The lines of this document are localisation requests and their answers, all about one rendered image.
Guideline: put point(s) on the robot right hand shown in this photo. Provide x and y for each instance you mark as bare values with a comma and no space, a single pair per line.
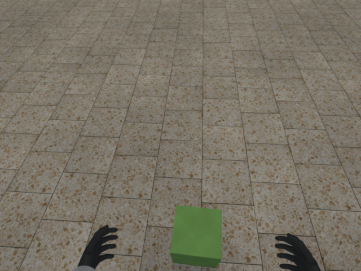
302,256

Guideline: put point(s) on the robot left hand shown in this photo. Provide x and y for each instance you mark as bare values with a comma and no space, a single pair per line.
91,255

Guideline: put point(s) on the carton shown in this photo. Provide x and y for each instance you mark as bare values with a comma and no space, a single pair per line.
197,236

